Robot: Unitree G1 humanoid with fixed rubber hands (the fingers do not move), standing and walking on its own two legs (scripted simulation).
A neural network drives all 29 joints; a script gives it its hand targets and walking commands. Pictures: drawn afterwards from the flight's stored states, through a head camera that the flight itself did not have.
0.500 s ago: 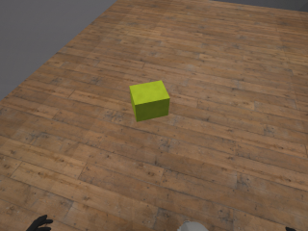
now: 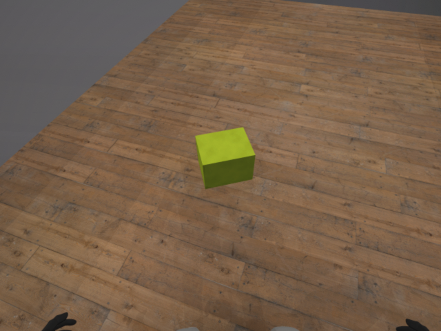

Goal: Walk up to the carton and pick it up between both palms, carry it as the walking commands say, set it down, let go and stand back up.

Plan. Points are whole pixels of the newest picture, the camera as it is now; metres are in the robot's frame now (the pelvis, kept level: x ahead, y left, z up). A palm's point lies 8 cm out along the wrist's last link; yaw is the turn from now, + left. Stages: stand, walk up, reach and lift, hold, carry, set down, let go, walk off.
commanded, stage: walk up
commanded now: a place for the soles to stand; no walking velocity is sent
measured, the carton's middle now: (224, 158) +1.05 +0.02 -0.65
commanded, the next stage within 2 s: none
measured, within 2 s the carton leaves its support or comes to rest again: neither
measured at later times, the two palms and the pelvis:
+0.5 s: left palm (54, 312) +0.17 +0.34 -0.07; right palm (420, 307) +0.18 -0.34 -0.09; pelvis +0.08 -0.01 -0.01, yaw +0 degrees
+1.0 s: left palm (86, 269) +0.25 +0.31 -0.08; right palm (415, 272) +0.25 -0.36 -0.09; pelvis +0.16 -0.03 +0.00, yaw +0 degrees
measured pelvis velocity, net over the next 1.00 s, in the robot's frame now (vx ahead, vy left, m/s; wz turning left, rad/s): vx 0.16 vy -0.03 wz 0.00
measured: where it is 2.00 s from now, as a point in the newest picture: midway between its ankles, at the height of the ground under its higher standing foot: (238, 301)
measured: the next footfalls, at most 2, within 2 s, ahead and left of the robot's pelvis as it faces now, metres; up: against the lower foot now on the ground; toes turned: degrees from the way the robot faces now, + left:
right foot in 0.22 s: +0.13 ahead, -0.16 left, +0.00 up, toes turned -1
left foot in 0.48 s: +0.17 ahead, +0.10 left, +0.00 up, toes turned +3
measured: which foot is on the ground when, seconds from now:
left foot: down 0.00-0.22, up 0.24-0.46, down 0.48-0.84, up 0.86-1.00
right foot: up 0.00-0.20, down 0.22-0.50, up 0.52-0.82, down 0.84-1.00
